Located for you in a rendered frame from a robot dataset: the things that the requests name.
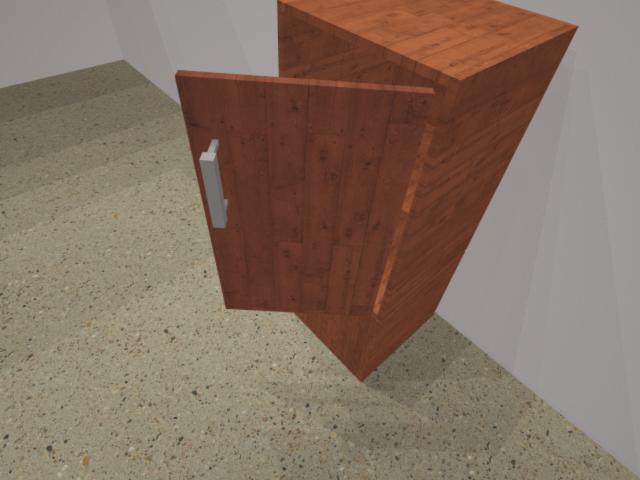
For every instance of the handle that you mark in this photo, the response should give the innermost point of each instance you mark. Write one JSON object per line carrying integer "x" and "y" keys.
{"x": 213, "y": 187}

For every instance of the cupboard door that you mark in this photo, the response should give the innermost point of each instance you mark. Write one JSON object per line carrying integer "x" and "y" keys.
{"x": 315, "y": 173}

